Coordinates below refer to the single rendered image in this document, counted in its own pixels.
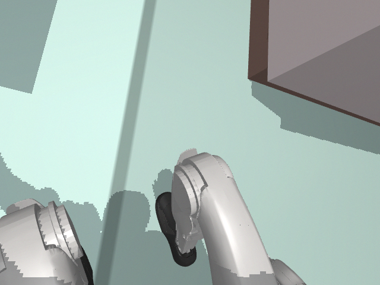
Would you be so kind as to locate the left robot foot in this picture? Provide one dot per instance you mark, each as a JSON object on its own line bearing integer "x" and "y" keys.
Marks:
{"x": 87, "y": 268}

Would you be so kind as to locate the right robot hand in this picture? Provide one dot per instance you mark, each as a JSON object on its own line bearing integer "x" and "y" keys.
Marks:
{"x": 284, "y": 274}

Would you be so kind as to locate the right robot foot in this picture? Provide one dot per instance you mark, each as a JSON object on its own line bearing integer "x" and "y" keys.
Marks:
{"x": 168, "y": 228}

